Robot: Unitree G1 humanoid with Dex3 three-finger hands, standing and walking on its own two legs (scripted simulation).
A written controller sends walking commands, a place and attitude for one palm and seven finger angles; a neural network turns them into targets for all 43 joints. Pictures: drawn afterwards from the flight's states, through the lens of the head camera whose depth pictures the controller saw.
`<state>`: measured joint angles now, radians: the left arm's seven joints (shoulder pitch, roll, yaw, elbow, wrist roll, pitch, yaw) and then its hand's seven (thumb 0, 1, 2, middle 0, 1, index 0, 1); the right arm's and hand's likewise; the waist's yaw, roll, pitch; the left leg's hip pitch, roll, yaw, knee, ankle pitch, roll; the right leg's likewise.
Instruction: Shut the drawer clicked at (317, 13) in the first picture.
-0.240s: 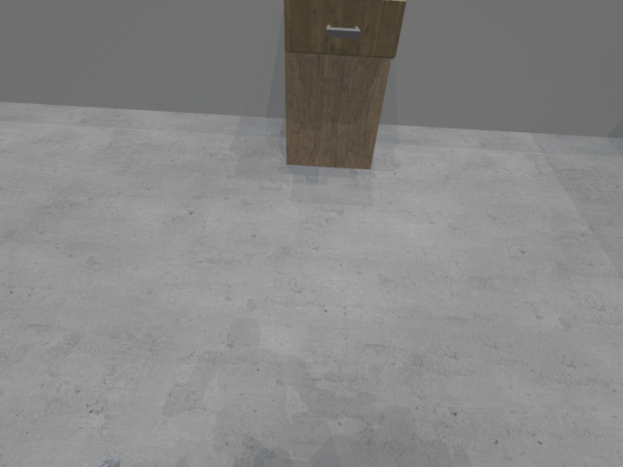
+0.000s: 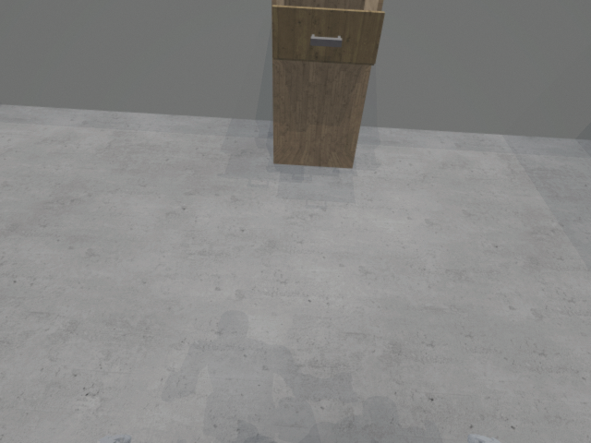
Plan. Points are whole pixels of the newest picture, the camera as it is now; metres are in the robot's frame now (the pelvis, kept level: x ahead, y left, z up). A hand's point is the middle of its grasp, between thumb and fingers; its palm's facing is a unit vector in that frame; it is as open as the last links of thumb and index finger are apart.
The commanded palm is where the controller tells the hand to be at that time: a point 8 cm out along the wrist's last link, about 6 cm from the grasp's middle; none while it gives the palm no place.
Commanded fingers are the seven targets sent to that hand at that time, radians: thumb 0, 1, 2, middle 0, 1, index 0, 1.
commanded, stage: stand and wait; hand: left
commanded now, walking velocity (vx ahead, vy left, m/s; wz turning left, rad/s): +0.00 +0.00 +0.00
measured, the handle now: (326, 39) +1.44 -0.03 +0.01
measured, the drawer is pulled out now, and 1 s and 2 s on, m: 0.23 0.23 0.23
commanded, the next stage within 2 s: look at it before walking up in 0.58 s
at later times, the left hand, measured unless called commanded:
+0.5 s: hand out of the picture +0.05 +0.23 -0.15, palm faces -0.03 -0.94 -0.33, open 7.4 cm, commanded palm none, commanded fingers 0.00 0.90 0.90 -0.20 -0.30 -0.20 -0.30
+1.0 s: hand out of the picture +0.06 +0.22 -0.15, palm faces -0.03 -0.95 -0.32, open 7.4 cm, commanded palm none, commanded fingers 0.00 0.90 0.90 -0.20 -0.30 -0.20 -0.30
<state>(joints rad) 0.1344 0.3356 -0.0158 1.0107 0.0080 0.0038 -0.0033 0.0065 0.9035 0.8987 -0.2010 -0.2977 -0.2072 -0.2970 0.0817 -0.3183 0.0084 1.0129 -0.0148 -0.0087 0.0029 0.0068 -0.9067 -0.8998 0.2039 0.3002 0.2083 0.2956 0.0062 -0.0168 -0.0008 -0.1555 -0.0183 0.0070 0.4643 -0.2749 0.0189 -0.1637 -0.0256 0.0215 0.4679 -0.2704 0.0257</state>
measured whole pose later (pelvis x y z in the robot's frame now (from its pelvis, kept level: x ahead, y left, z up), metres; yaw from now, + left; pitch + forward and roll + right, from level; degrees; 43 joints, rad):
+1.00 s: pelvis -0.02 -0.02 +0.01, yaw -1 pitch -2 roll +0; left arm 0.15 0.34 -0.01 1.09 0.01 -0.01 -0.01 0.01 0.90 0.90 -0.20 -0.30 -0.21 -0.30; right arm 0.13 -0.33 0.01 1.12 -0.01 -0.01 0.00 0.01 -0.91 -0.90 0.20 0.30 0.21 0.30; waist 0.00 -0.01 0.02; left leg -0.14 0.02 0.00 0.39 -0.21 -0.01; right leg -0.16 0.01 0.02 0.40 -0.20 0.00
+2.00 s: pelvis +0.16 +0.02 -0.01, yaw -13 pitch -1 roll -1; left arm 0.44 0.17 0.06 1.15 0.02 0.00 -0.01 0.01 0.91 0.90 -0.20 -0.30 -0.21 -0.30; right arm 0.17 -0.13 -0.03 0.98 -0.02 -0.09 0.00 0.00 -0.91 -0.90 0.20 0.30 0.20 0.29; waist 0.02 -0.06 0.03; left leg -0.31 0.08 0.17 0.66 -0.33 0.04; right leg -0.33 0.01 0.04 1.13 -0.43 -0.04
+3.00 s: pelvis +0.61 -0.09 +0.00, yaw -26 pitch -2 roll -1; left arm 0.34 0.19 0.07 1.12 0.02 -0.01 -0.02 0.01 0.91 0.90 -0.20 -0.30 -0.20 -0.30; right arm 0.21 -0.16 -0.04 1.01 -0.03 -0.08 -0.01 0.00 -0.92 -0.90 0.20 0.30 0.20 0.29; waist 0.02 -0.04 0.03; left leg -0.25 0.09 0.22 0.54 -0.25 0.03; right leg -0.42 -0.05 -0.05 1.20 -0.35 -0.03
